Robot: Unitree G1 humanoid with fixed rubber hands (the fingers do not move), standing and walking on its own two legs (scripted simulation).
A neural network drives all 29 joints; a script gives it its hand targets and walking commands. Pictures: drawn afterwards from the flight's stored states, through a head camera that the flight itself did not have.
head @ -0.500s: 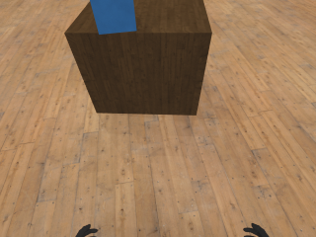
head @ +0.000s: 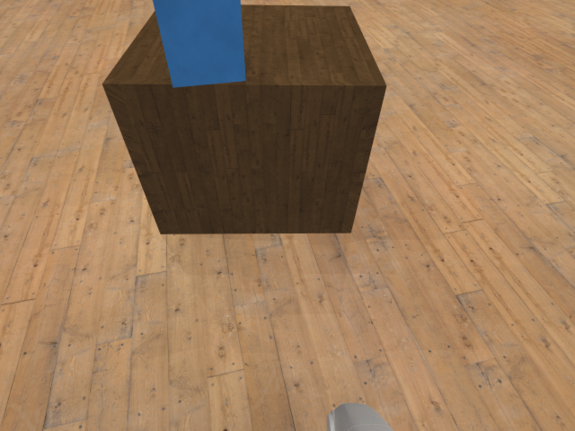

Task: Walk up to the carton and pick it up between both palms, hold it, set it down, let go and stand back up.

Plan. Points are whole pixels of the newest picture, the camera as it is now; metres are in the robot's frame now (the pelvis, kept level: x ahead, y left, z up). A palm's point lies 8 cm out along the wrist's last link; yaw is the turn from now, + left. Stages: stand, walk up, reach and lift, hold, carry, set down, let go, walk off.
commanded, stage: walk up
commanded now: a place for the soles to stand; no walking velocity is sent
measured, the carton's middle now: (200, 26) +1.19 +0.26 +0.09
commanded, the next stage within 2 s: none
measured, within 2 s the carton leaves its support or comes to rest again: neither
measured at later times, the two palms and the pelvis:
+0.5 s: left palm (99, 379) +0.22 +0.31 -0.09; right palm (425, 341) +0.28 -0.22 -0.11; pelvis +0.18 +0.04 +0.01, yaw +1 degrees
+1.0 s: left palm (123, 236) +0.51 +0.35 -0.09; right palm (373, 291) +0.39 -0.16 -0.13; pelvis +0.39 +0.11 -0.01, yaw +1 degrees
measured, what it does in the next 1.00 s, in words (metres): walks ahead: right foot, then left foot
